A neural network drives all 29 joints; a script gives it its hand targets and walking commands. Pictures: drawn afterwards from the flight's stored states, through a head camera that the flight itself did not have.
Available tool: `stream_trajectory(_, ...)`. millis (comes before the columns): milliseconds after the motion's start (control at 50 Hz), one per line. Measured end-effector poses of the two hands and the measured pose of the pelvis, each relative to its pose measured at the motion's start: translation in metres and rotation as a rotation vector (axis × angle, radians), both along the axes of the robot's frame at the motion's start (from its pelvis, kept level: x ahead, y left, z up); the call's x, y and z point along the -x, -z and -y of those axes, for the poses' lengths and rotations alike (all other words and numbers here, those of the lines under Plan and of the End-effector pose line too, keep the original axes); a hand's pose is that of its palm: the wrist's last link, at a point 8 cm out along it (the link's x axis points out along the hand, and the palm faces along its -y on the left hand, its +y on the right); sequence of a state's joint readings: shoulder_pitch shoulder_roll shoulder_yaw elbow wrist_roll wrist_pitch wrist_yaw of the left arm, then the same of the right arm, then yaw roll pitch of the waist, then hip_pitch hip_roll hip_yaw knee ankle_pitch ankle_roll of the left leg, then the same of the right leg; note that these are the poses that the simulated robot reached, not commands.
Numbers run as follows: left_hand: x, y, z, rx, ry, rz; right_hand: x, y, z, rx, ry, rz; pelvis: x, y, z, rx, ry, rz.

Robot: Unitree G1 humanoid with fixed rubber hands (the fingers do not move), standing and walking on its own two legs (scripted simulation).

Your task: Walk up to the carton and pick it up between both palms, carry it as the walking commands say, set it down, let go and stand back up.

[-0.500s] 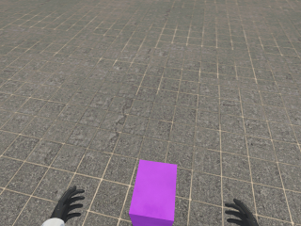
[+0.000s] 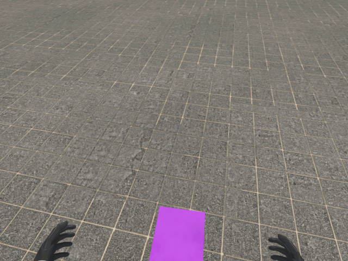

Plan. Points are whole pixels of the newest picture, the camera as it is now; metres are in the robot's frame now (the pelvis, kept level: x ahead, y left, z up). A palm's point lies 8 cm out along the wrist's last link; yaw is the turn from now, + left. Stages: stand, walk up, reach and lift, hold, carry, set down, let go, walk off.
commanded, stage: stand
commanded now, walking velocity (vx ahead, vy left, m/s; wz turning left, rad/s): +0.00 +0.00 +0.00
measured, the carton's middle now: (178, 251) +0.34 +0.00 -0.62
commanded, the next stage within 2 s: none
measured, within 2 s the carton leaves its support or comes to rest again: neither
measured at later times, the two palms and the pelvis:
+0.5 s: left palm out of the picture +0.14 +0.29 -0.04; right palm out of the picture +0.12 -0.27 -0.07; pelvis -0.03 +0.00 +0.00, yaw +0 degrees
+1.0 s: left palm out of the picture +0.12 +0.29 -0.04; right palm out of the picture +0.10 -0.27 -0.07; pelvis -0.04 +0.00 +0.00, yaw +0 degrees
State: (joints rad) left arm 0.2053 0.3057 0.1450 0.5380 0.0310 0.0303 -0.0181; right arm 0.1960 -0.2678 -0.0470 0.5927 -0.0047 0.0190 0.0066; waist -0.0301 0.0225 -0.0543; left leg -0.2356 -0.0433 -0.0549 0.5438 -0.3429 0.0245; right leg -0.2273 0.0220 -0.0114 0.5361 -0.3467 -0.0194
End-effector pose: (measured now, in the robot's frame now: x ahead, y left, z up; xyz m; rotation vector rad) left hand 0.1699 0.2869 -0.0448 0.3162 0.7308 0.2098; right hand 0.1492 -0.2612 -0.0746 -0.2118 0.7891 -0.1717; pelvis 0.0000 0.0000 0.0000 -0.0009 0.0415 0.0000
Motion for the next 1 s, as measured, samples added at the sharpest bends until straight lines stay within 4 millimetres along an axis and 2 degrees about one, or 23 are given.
stream_trajectory(200, 0.009, 0.005, 0.003, 0.016, -0.013, -0.007, 0.01, 0.002, 0.002, 0.011, 0.013, -0.007, 0.005, 0.0, 0.0, 0.001, 0.0, 0.007)
stream_trajectory(580, 0.036, -0.004, -0.001, 0.008, -0.011, 0.045, 0.035, -0.007, 0.006, 0.023, 0.012, 0.055, 0.033, -0.001, -0.001, 0.001, 0.0, 0.046)
stream_trajectory(1000, 0.048, -0.006, -0.005, -0.003, -0.009, 0.053, 0.046, -0.009, 0.007, 0.029, 0.008, 0.069, 0.044, -0.001, -0.001, 0.001, 0.0, 0.062)
